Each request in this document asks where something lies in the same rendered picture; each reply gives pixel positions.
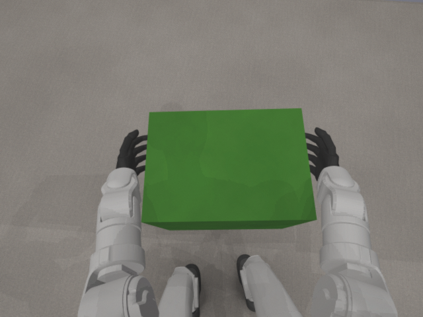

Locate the robot right upper arm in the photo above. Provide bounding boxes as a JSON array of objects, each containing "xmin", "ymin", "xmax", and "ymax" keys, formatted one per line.
[{"xmin": 310, "ymin": 273, "xmax": 398, "ymax": 317}]

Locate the right robot forearm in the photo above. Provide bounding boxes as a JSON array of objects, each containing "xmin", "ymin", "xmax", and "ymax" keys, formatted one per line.
[{"xmin": 317, "ymin": 166, "xmax": 398, "ymax": 316}]

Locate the left robot thigh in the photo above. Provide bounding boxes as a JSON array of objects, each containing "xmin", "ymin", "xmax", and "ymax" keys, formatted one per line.
[{"xmin": 158, "ymin": 273, "xmax": 199, "ymax": 317}]

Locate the robot left foot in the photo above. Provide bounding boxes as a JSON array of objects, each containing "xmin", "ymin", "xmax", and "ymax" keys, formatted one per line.
[{"xmin": 185, "ymin": 264, "xmax": 201, "ymax": 317}]

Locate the carton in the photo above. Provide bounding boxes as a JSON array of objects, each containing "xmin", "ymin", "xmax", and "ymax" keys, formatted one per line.
[{"xmin": 141, "ymin": 108, "xmax": 317, "ymax": 230}]

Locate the right robot hand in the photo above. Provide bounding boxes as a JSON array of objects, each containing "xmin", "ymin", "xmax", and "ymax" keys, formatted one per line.
[{"xmin": 305, "ymin": 127, "xmax": 339, "ymax": 181}]

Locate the left robot hand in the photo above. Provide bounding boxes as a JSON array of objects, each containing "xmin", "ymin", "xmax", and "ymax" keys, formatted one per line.
[{"xmin": 116, "ymin": 129, "xmax": 147, "ymax": 176}]

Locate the robot left upper arm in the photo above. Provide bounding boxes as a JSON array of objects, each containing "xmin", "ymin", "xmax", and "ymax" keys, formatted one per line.
[{"xmin": 79, "ymin": 275, "xmax": 159, "ymax": 317}]

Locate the left robot forearm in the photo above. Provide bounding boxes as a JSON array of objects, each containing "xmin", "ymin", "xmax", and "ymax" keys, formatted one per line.
[{"xmin": 77, "ymin": 168, "xmax": 145, "ymax": 317}]

